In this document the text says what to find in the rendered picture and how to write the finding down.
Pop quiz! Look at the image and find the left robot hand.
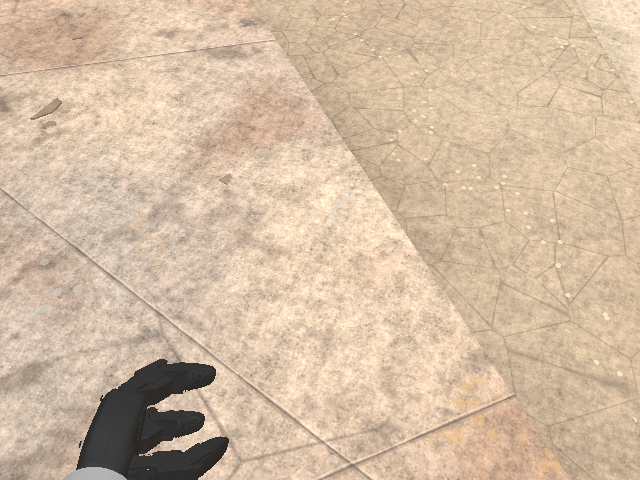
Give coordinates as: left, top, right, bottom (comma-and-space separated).
76, 359, 229, 480

